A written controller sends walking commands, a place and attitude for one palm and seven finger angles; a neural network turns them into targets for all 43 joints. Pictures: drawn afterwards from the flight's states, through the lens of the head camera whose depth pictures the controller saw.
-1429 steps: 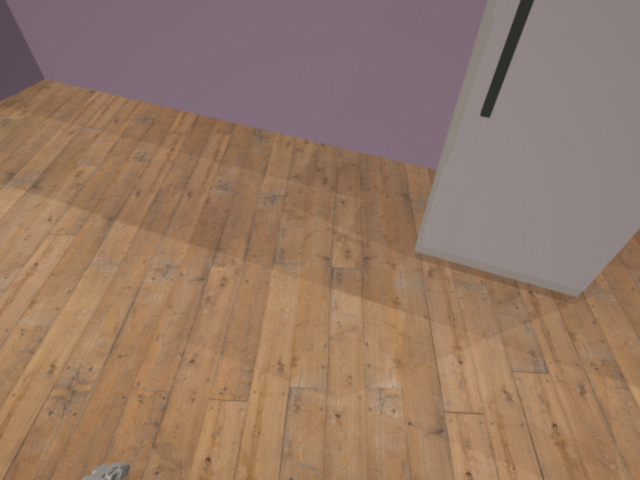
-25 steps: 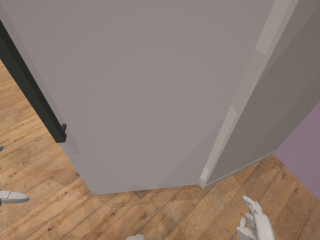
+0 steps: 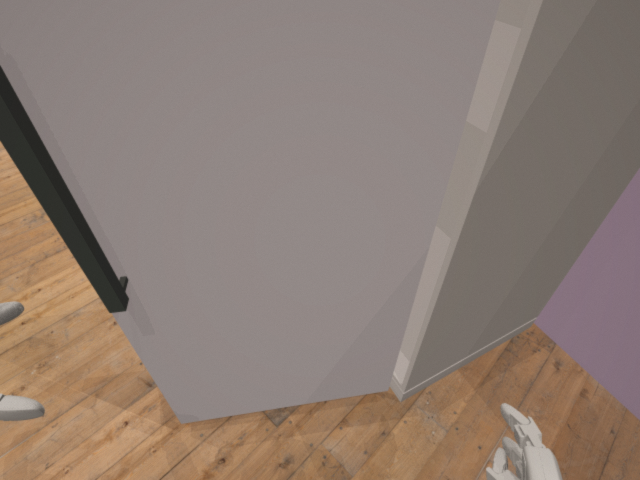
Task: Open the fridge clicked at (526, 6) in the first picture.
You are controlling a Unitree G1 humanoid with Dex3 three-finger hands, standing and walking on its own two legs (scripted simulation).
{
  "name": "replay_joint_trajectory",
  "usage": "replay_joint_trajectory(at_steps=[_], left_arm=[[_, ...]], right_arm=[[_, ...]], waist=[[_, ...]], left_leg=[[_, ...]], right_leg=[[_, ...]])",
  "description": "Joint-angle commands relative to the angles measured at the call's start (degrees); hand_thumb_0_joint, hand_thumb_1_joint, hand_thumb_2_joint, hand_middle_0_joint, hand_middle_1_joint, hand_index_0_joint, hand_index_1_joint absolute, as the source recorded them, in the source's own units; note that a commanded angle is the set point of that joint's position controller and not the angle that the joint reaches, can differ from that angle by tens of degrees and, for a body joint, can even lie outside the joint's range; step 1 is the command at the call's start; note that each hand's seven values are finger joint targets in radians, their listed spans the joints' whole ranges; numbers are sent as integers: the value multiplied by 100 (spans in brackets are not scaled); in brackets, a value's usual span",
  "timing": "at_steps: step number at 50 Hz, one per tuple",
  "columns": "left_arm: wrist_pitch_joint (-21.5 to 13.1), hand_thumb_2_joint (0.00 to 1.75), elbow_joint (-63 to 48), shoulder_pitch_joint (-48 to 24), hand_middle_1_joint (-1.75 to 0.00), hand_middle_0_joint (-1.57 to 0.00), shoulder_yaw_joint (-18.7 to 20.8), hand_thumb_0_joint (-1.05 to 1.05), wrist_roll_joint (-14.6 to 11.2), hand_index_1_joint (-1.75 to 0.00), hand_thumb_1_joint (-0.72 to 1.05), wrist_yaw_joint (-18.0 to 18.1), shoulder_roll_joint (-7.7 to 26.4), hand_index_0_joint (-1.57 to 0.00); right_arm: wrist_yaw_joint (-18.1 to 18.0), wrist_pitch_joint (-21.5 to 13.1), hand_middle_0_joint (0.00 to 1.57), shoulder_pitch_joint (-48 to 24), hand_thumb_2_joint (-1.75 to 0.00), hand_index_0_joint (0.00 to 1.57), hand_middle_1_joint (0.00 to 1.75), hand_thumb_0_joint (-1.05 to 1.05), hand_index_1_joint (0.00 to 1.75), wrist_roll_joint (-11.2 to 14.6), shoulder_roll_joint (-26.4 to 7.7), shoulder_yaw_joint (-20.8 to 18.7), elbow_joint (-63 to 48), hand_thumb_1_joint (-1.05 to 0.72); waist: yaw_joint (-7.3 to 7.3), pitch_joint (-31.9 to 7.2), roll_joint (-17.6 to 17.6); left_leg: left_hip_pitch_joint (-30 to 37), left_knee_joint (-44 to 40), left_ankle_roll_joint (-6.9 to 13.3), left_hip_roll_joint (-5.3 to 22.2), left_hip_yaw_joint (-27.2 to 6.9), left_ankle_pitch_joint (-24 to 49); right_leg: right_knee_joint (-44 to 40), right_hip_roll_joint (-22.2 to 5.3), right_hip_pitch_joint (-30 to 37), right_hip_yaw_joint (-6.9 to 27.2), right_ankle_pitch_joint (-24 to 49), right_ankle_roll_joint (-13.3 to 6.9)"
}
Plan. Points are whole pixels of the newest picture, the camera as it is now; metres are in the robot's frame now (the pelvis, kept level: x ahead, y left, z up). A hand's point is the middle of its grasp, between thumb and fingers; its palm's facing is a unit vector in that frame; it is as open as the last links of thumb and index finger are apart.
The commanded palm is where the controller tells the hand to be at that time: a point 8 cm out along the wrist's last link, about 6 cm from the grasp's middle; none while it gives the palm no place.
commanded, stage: draw the hand back to the body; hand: left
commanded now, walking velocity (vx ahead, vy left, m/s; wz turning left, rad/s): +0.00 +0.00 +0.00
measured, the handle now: (55, 176) +0.39 +0.38 +0.20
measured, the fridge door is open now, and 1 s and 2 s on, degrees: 71 71 71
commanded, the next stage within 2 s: step back with the hand held close in 1.18 s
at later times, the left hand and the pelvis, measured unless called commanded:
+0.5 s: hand (24, 331) +0.20 +0.32 +0.15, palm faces +0.53 -0.76 -0.37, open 11.8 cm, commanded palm +0.15 +0.34 +0.17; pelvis +0.01 +0.02 +0.02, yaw -1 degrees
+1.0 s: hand (72, 312) +0.21 +0.26 +0.18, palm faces +0.44 -0.82 -0.37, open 7.6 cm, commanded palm +0.17 +0.30 +0.19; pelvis +0.02 +0.00 +0.02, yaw -2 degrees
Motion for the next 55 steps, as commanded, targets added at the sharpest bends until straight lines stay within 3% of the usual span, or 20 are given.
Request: replay_joint_trajectory(at_steps=[1,3,5,6,7,8,10,11,13,16,17,19,22,26,33,35,39,45,50,55], left_arm=[[-243,22,-1323,-985,-113,-25,23,0,108,-113,-51,118,964,-25],[-254,25,-1527,-1448,-109,-25,-224,0,264,-109,-44,138,995,-25],[-349,29,-1911,-1599,-104,-24,-248,0,406,-104,-37,202,1153,-24],[-535,31,-1823,-1755,-102,-24,270,0,1362,-102,-33,1188,2379,-24],[-645,32,-1919,-1462,-100,-24,-146,0,1491,-100,-30,1560,1722,-24],[-699,34,-1938,-1202,-98,-24,-260,0,1582,-98,-26,1763,1492,-24],[-811,37,-2410,-795,-94,-24,-424,0,1821,-94,-19,2039,1344,-24],[-866,39,-2560,-607,-92,-24,-346,0,1885,-92,-15,2146,1409,-24],[-901,43,-2708,-242,-87,-23,-481,0,2007,-87,-8,2270,1187,-23],[-892,48,-2444,319,-81,-23,-558,0,2067,-81,3,2331,908,-23],[-876,50,-2365,370,-79,-23,-660,0,2076,-79,7,2324,790,-23],[-875,53,-2358,166,-75,-23,-731,0,2118,-75,14,2314,738,-23],[-903,58,-2456,83,-68,-22,-761,0,2182,-68,25,2311,729,-22],[-973,65,-3161,-38,-60,-22,-869,0,2278,-60,39,2331,754,-22],[-913,78,-3495,535,-45,-21,-900,0,2292,-45,65,2328,677,-21],[-898,81,-3436,601,-41,-21,-918,0,2269,-41,72,2286,607,-21],[-920,88,-3562,377,-32,-20,-1046,0,2277,-32,86,2236,503,-20],[-904,90,-3397,575,-30,-20,-991,0,2214,-30,90,2182,509,-20],[-951,90,-3584,372,-30,-20,-987,0,2248,-30,90,2207,591,-20],[-962,90,-3560,288,-30,-20,-1046,0,2241,-30,90,2231,581,-20]], right_arm=[[-81,-368,20,-825,-90,20,30,0,30,60,-724,-207,-829,-90],[-162,-420,20,-858,-90,20,30,0,30,67,-752,-191,-777,-90],[-234,-495,20,-892,-90,20,30,0,30,22,-755,-161,-780,-90],[-134,-428,20,-823,-90,20,30,0,30,-196,-930,-280,-765,-90],[-72,-397,20,-903,-90,20,30,0,30,-271,-845,-231,-788,-90],[-38,-376,20,-861,-90,20,30,0,30,-265,-770,-196,-753,-90],[11,-308,20,-942,-90,20,30,0,30,-261,-680,-182,-815,-90],[36,-288,20,-904,-90,20,30,0,30,-282,-691,-189,-788,-90],[95,-229,20,-924,-90,20,30,0,30,-276,-639,-185,-801,-90],[167,-123,20,-930,-90,20,30,0,30,-271,-620,-224,-776,-90],[174,-60,20,-927,-90,20,30,0,30,-260,-604,-226,-789,-90],[190,50,20,-950,-90,20,30,0,30,-249,-603,-246,-793,-90],[193,139,20,-972,-90,20,30,0,30,-251,-602,-277,-803,-90],[234,126,20,-1024,-90,20,30,0,30,-294,-580,-257,-841,-90],[341,196,20,-986,-90,20,30,0,30,-336,-505,-255,-852,-90],[357,274,20,-1004,-90,20,30,0,30,-328,-493,-271,-866,-90],[385,364,20,-1012,-90,20,30,0,30,-318,-473,-262,-888,-90],[358,509,20,-1077,-90,20,30,0,30,-306,-444,-288,-947,-90],[333,489,20,-1107,-90,20,30,0,30,-313,-417,-269,-937,-90],[291,448,20,-1141,-90,20,30,0,30,-322,-420,-262,-911,-90]], waist=[[26,53,338],[-46,141,340],[-8,-90,342],[106,64,684],[12,95,676],[10,147,434],[89,4,624],[129,-178,509],[123,-175,628],[136,95,327],[111,261,100],[72,450,53],[83,352,53],[135,-113,556],[159,-3,264],[142,89,86],[117,154,376],[132,200,-136],[125,176,326],[101,379,179]], left_leg=[[607,-608,116,-39,-122,112],[745,-771,160,-36,-157,-162],[903,-897,185,-55,-210,-272],[682,-937,103,-140,-115,-420],[750,-973,85,-166,-104,-373],[804,-1061,71,-134,-163,-396],[1074,-1235,92,-98,-106,-336],[1134,-1319,99,-78,-133,-227],[1281,-1456,82,-21,-72,-53],[1310,-1613,79,41,17,211],[1293,-1675,80,72,40,263],[1353,-1763,81,90,68,217],[1570,-1841,101,104,122,466],[1946,-1890,65,103,91,1059],[2021,-1826,32,117,181,2044],[2010,-1799,57,127,246,1997],[2063,-1856,47,130,246,1787],[2021,-1821,143,88,374,1455],[2088,-1766,150,31,413,1392],[2077,-1744,175,5,408,1224]], right_leg=[[-1021,-227,-606,444,370,223],[-1112,-161,-734,352,-28,216],[-1113,-131,-611,295,-118,199],[-1513,-273,-441,547,-231,111],[-1540,-345,-417,431,-236,103],[-1491,-298,-376,316,-193,96],[-1509,-276,-177,282,-46,93],[-1497,-257,43,235,115,73],[-1484,-212,158,175,339,84],[-1612,-170,352,152,592,94],[-1634,-157,349,120,610,125],[-1733,-142,324,129,570,150],[-1801,-142,471,138,775,154],[-1779,-144,796,137,1202,113],[-1820,-147,1016,89,1931,137],[-1850,-149,978,108,1996,162],[-1917,-157,950,124,1815,157],[-2021,-169,960,176,1846,199],[-2065,-204,937,224,1828,199],[-2155,-211,813,247,1682,218]])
